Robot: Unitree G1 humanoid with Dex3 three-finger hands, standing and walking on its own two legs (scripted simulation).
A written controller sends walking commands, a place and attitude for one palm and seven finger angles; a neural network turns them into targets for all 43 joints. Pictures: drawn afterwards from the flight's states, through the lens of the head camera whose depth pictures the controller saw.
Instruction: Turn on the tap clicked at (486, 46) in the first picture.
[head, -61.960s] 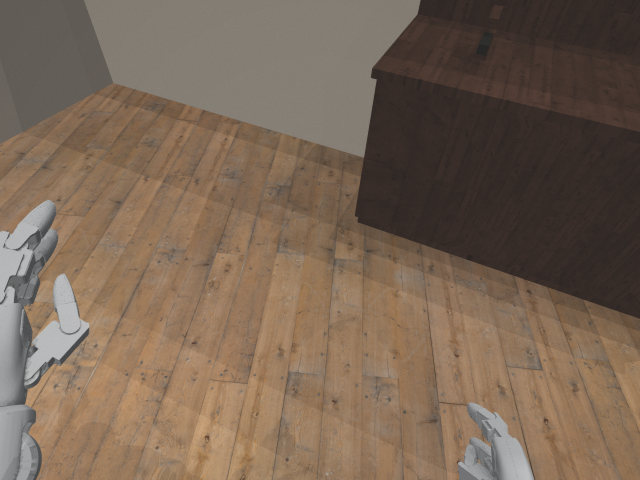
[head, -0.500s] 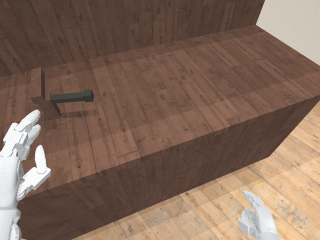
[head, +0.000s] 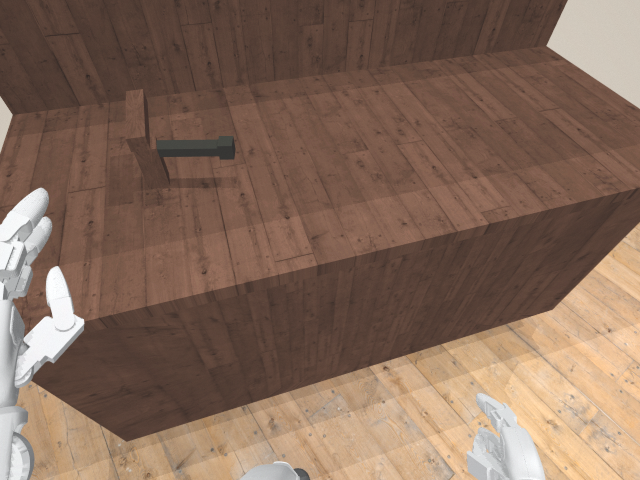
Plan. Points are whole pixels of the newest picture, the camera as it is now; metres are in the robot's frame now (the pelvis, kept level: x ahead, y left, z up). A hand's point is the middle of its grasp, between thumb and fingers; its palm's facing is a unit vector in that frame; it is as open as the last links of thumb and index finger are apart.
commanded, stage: step back with the hand held close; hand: left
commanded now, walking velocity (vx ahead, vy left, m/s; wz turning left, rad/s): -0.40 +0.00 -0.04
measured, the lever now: (226, 147) +0.60 +0.22 +0.06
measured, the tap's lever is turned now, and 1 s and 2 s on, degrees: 76 76 76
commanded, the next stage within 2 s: stop stepping back and stand still in 0.44 s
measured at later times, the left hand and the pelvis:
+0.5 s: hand (59, 392) +0.15 +0.22 +0.18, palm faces +0.27 -0.91 -0.30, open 7.5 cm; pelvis -0.08 +0.00 +0.00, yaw -5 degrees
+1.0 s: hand out of the picture +0.04 +0.26 +0.18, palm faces +0.35 -0.90 -0.26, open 7.5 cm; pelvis -0.22 +0.04 +0.00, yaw -5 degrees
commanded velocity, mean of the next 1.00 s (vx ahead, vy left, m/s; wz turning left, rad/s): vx -0.07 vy -0.01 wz -0.01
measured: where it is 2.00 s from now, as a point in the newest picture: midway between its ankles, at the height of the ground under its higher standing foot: outside the picture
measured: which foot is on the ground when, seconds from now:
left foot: down 0.00-0.72, up 0.74-0.92, down 0.94-1.00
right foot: down 0.00-0.10, up 0.12-0.36, down 0.38-0.94, up 0.96-1.00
